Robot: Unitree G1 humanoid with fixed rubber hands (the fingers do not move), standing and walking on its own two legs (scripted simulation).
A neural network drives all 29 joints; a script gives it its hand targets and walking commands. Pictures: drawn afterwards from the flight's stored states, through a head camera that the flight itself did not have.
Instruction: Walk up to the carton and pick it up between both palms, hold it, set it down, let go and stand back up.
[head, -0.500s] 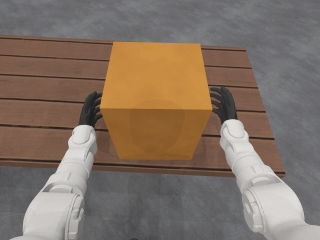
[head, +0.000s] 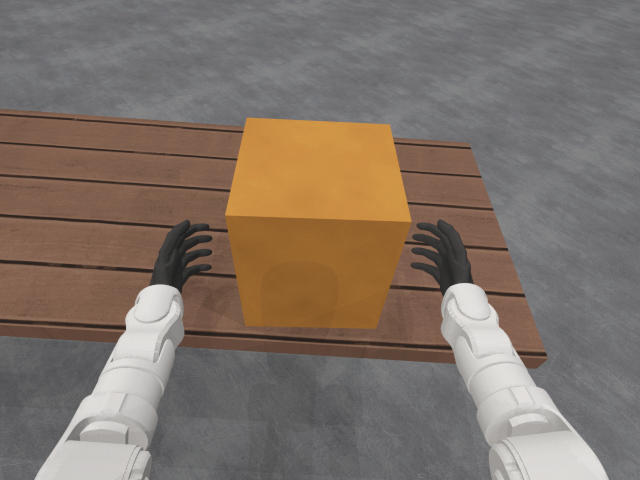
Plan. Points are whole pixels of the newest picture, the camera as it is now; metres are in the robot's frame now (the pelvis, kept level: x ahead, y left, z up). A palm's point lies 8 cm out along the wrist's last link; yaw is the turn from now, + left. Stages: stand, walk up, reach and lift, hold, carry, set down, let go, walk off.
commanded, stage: set down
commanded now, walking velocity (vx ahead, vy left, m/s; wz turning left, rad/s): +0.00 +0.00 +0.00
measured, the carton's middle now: (314, 229) +0.46 +0.02 +0.04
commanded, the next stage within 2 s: none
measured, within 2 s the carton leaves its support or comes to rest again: neither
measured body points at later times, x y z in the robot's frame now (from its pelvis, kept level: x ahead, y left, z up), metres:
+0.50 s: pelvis +0.02 -0.01 +0.01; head +0.01 +0.00 +0.46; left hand +0.30 +0.20 +0.03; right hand +0.30 -0.19 +0.04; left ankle +0.05 +0.12 -0.74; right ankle +0.02 -0.12 -0.74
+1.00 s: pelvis +0.01 -0.01 +0.01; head +0.00 +0.00 +0.46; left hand +0.23 +0.22 +0.03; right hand +0.23 -0.19 +0.04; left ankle +0.05 +0.12 -0.74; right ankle +0.02 -0.12 -0.74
